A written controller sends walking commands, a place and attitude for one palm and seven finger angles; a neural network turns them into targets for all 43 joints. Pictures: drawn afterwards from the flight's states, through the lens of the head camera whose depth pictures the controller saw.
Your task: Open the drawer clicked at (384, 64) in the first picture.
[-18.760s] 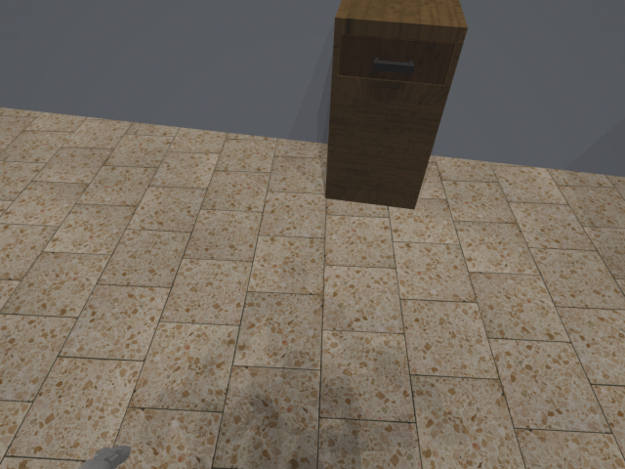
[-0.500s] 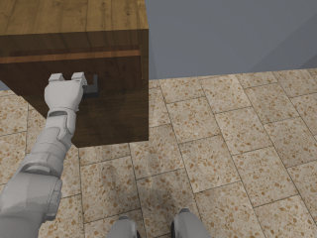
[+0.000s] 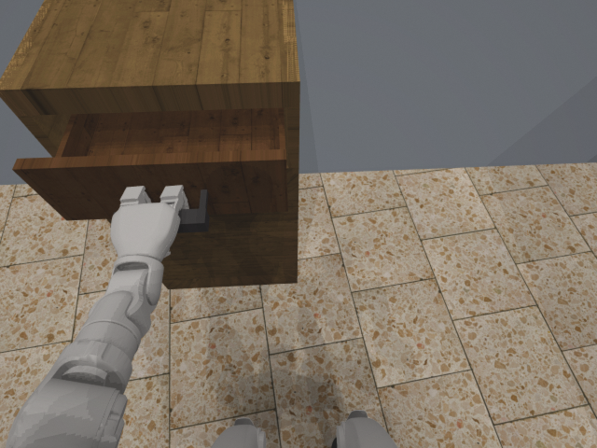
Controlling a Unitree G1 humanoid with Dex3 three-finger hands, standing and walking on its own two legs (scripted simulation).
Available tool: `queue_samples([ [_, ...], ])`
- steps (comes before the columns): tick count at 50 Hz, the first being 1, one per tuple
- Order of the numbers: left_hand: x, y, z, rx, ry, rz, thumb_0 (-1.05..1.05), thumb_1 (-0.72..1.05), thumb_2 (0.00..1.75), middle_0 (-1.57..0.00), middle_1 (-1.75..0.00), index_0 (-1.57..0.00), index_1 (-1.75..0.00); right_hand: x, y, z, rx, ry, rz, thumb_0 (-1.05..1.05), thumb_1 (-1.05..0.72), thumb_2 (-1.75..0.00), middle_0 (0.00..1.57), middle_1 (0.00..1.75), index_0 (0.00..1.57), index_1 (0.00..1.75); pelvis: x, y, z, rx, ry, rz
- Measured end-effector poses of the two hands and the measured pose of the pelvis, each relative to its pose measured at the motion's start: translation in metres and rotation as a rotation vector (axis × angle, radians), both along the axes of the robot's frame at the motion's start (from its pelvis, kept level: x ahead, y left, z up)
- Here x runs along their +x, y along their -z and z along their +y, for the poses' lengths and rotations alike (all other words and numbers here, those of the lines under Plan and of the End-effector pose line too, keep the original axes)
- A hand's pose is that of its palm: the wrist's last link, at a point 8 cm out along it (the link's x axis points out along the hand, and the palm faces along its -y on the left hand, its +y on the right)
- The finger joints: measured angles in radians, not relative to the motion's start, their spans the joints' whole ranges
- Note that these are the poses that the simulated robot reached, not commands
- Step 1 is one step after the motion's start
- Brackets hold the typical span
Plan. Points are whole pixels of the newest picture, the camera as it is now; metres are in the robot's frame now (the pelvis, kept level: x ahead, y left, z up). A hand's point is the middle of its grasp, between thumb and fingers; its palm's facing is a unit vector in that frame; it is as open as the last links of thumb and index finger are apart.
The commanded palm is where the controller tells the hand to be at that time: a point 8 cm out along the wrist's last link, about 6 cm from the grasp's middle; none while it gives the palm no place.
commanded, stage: pull the drawer open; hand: left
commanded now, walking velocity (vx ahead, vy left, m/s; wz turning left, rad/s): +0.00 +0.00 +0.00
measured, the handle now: (163, 209) +0.46 +0.21 -0.02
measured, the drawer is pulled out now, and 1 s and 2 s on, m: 0.10 0.22 0.30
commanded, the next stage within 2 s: open the thumb to release the handle in 1.88 s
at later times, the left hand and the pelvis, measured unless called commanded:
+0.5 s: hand (156, 272) +0.36 +0.21 -0.04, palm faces -0.03 -0.03 -1.00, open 5.8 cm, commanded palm +0.33 +0.21 +0.01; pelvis -0.01 +0.00 +0.00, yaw +0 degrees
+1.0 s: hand (150, 318) +0.30 +0.21 -0.04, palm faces -0.02 -0.04 -1.00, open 5.7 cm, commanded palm +0.27 +0.20 +0.01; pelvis +0.00 +0.00 +0.01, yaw +0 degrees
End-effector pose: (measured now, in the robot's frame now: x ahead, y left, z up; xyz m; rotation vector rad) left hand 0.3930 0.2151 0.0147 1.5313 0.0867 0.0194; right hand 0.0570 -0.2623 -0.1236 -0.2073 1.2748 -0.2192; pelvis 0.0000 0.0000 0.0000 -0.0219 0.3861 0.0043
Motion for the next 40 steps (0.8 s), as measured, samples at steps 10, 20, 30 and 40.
queue_samples([
  [10, -0.02, 0.0, -0.001, 0.006, -0.003, -0.005, 0.0, 0.67, 0.83, -0.31, -1.35, -0.39, -1.34, 0.003, 0.0, 0.001, 0.008, -0.005, -0.029, 0.0, -0.91, -0.9, 0.2, 0.3, 0.2, 0.3, -0.005, -0.001, -0.002, 0.005, 0.003, -0.021],
  [20, -0.039, 0.0, -0.002, 0.006, -0.006, -0.008, 0.0, 0.67, 0.83, -0.31, -1.35, -0.39, -1.34, 0.01, -0.001, 0.003, 0.013, -0.013, -0.061, 0.0, -0.91, -0.9, 0.2, 0.3, 0.2, 0.3, -0.007, -0.004, -0.002, 0.011, 0.006, -0.039],
  [30, -0.059, 0.001, -0.004, 0.008, -0.017, -0.014, 0.0, 0.68, 0.83, -0.3, -1.35, -0.39, -1.34, 0.027, -0.007, 0.004, 0.015, -0.027, -0.116, 0.0, -0.91, -0.9, 0.2, 0.3, 0.2, 0.3, -0.006, -0.007, -0.002, 0.012, 0.007, -0.058],
  [40, -0.085, 0.0, -0.005, -0.006, -0.028, -0.007, 0.01, 0.67, 0.81, -0.29, -1.35, -0.4, -1.34, 0.053, -0.018, 0.006, 0.016, -0.043, -0.196, 0.0, -0.91, -0.9, 0.2, 0.3, 0.2, 0.3, 0.0, -0.011, -0.002, 0.013, 0.013, -0.083],
])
